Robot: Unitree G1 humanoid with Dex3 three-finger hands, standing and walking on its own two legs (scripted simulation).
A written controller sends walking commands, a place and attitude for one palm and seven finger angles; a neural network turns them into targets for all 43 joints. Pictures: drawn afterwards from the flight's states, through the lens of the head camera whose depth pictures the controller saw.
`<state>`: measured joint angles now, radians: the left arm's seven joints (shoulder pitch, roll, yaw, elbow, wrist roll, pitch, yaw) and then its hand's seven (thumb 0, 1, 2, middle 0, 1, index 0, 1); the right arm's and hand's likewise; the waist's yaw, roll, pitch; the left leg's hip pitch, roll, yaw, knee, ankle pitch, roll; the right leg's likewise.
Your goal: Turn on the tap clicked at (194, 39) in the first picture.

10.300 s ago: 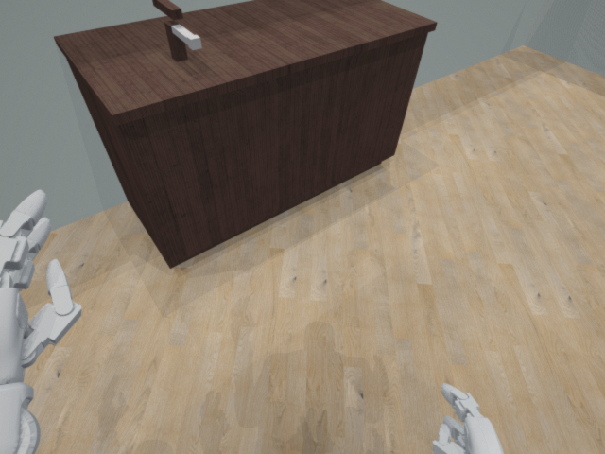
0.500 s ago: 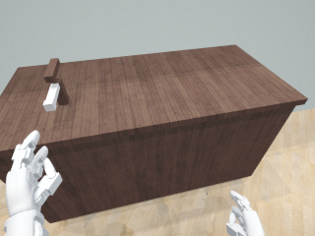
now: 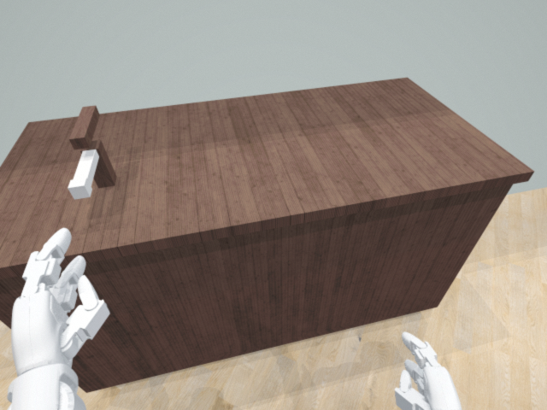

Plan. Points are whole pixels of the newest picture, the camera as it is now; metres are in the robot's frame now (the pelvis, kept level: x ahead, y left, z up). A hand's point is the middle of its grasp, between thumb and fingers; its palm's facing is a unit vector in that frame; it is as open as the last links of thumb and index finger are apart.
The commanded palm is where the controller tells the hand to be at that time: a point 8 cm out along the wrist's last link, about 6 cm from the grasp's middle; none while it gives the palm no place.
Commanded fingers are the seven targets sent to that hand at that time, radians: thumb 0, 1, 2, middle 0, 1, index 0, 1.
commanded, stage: reach beside the lever's end, fingers flat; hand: left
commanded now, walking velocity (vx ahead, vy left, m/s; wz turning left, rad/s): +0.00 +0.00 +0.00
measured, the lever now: (80, 188) +0.43 +0.43 +0.09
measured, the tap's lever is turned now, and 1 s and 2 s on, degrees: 0 0 0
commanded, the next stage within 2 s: none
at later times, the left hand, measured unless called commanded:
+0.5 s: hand (91, 273) +0.24 +0.28 +0.12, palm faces +0.56 -0.82 -0.09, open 7.4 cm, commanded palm +0.19 +0.32 +0.12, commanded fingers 0.00 0.90 0.90 -0.20 -0.28 -0.20 -0.28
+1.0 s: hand (76, 246) +0.29 +0.34 +0.11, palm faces +0.59 -0.81 -0.07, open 7.6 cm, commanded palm +0.25 +0.38 +0.10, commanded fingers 0.00 0.90 0.90 -0.17 -0.22 -0.17 -0.22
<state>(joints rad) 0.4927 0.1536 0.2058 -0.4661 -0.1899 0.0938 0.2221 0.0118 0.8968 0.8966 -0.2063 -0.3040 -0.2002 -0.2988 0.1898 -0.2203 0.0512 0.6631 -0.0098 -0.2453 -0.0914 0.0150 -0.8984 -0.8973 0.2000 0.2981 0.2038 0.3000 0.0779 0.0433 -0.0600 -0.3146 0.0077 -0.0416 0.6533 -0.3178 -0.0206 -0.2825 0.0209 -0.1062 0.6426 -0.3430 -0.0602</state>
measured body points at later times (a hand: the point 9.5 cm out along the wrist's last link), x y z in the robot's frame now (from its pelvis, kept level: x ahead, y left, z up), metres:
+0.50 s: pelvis +0.00 +0.01 +0.00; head -0.01 -0.01 +0.45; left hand +0.20 +0.32 +0.12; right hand +0.19 -0.22 -0.08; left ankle +0.02 +0.13 -0.72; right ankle +0.00 -0.08 -0.72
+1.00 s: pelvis +0.00 +0.02 +0.00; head +0.00 +0.01 +0.45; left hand +0.25 +0.38 +0.11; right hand +0.17 -0.22 -0.09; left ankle +0.02 +0.13 -0.72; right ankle +0.00 -0.08 -0.72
